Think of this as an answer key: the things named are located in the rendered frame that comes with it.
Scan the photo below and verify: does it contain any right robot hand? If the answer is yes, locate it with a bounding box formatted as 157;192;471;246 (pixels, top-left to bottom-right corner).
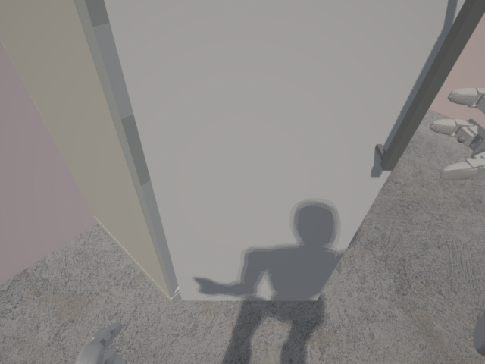
430;88;485;184

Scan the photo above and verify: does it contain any fridge door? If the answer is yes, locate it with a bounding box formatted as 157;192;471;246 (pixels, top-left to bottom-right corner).
104;0;465;301

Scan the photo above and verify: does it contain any handle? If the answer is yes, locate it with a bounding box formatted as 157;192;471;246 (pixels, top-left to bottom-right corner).
375;0;485;171

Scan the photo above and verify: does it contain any left robot hand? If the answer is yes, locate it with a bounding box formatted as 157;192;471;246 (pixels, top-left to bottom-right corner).
74;322;124;364

